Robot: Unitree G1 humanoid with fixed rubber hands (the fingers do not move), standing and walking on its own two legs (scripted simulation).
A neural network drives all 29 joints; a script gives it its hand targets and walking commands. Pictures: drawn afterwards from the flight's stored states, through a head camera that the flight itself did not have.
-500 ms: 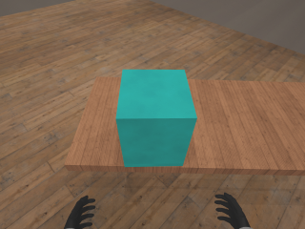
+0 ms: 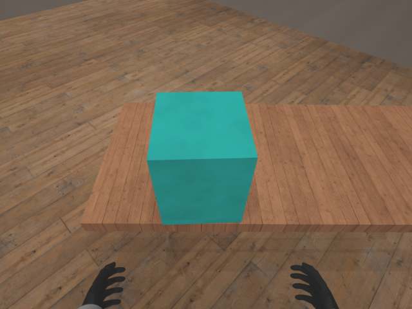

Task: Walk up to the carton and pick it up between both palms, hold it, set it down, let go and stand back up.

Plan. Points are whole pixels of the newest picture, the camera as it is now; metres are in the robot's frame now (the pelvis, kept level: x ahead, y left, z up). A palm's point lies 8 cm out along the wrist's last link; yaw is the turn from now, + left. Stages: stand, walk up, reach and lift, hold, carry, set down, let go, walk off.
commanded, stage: let go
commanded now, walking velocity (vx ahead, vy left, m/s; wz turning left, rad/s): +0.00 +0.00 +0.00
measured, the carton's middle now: (200, 160) +0.45 +0.02 +0.01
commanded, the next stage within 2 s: stand in 0.30 s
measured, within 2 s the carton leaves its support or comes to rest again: neither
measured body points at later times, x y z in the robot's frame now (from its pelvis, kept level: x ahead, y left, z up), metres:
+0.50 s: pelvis +0.00 +0.00 -0.01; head +0.00 +0.00 +0.44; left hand +0.14 +0.24 -0.11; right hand +0.11 -0.25 -0.13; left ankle -0.02 +0.12 -0.74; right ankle +0.00 -0.11 -0.74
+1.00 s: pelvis +0.00 +0.03 -0.01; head -0.02 +0.02 +0.44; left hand +0.12 +0.24 -0.14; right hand -0.02 -0.20 -0.17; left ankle -0.02 +0.12 -0.74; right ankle -0.02 -0.10 -0.74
